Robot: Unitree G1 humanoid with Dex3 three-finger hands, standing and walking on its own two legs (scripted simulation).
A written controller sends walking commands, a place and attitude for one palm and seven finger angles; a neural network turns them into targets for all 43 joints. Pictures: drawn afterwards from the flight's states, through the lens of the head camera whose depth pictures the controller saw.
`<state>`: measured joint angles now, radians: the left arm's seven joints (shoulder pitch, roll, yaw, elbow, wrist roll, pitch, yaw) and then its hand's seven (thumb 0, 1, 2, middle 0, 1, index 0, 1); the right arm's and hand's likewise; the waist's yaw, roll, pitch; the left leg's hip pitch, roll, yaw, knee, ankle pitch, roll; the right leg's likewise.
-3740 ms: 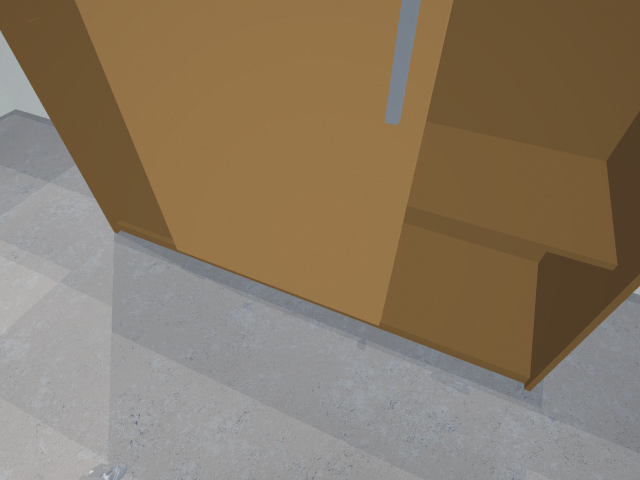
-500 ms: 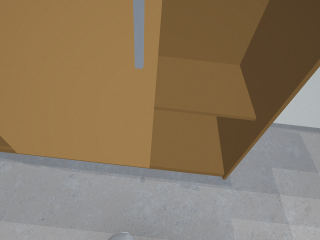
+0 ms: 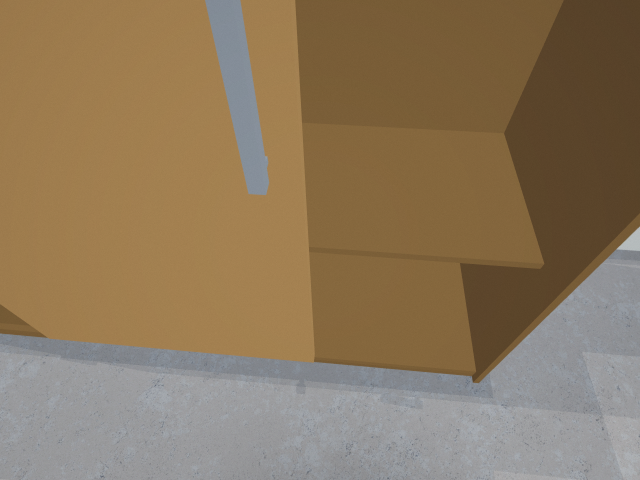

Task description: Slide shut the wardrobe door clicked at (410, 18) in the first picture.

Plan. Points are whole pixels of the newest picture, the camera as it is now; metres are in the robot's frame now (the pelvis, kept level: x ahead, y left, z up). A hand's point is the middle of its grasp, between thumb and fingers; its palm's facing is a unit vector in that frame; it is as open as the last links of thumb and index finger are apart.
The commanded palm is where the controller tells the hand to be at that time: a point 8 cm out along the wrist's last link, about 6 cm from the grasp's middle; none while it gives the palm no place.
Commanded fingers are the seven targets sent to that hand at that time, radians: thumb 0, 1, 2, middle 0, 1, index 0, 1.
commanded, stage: come to a stop and stand still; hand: left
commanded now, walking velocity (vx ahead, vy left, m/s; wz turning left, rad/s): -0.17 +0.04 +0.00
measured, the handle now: (242, 70) +0.49 +0.11 +0.25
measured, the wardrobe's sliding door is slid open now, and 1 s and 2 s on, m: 0.50 0.50 0.50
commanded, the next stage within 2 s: look again from close up in 1.26 s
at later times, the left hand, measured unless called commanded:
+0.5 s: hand out of the picture -0.02 +0.25 -0.17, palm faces +0.00 -0.98 -0.19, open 7.4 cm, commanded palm none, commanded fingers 0.00 0.90 0.90 -0.20 -0.30 -0.20 -0.30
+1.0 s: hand out of the picture -0.04 +0.13 -0.16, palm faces +0.04 -0.98 -0.20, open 7.3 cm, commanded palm none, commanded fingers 0.00 0.90 0.90 -0.20 -0.30 -0.20 -0.30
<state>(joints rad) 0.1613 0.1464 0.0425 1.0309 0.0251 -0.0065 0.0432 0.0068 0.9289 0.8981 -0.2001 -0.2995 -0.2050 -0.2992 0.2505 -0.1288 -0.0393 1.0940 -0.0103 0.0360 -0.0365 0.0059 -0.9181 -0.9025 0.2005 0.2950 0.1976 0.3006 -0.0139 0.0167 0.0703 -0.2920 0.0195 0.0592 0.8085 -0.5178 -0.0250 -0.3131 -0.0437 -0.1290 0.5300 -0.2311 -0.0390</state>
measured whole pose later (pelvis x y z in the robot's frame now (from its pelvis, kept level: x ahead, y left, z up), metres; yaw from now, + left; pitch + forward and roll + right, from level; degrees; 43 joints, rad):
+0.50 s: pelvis -0.02 +0.05 +0.01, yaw -2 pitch +1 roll -2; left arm 0.28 0.23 0.07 1.09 0.02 0.07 0.01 0.01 0.91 0.90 -0.20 -0.30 -0.20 -0.30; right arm 0.23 -0.13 -0.03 1.05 -0.03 -0.01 -0.06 0.00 -0.93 -0.90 0.20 0.30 0.20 0.30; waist -0.01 -0.05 0.03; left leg -0.17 0.03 0.10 0.36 -0.20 0.04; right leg -0.32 -0.01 0.02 0.88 -0.40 0.05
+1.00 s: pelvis -0.03 -0.03 +0.01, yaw +0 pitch -1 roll +0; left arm 0.31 0.11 0.01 1.15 0.00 -0.01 0.04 0.01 0.93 0.90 -0.20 -0.30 -0.20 -0.30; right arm 0.33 -0.11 -0.01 1.19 -0.02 0.01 -0.04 0.00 -0.91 -0.90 0.20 0.29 0.20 0.30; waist -0.02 0.04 0.01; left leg -0.17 0.10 0.04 0.40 -0.20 -0.07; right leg -0.09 0.04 -0.08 0.40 -0.29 -0.07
